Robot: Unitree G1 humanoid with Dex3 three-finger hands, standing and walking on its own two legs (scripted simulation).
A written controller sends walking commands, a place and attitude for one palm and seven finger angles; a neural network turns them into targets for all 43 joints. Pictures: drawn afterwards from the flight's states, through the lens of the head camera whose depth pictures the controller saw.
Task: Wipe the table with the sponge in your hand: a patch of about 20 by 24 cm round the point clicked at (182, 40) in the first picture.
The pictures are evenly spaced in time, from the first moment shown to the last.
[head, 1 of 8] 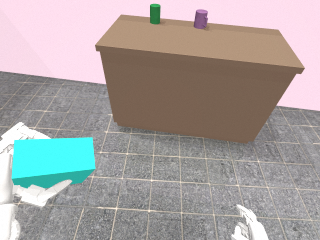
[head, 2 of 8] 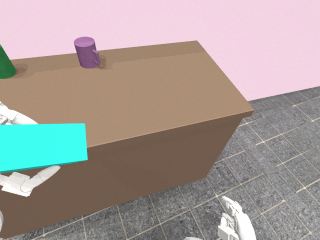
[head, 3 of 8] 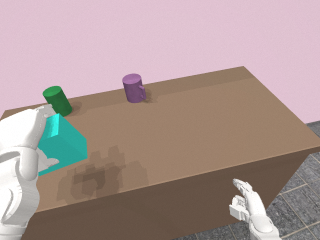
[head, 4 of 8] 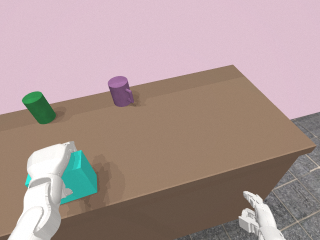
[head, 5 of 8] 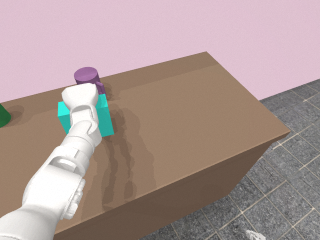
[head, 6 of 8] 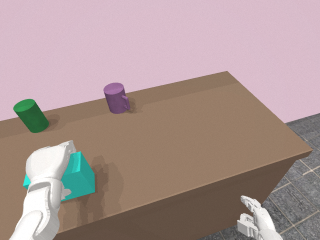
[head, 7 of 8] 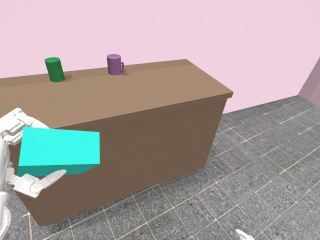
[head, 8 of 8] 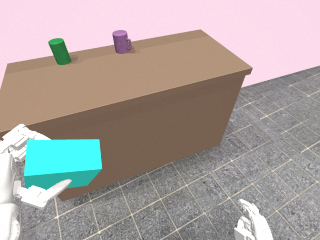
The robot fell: no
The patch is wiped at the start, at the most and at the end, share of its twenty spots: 0.00 0.95 0.95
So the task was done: yes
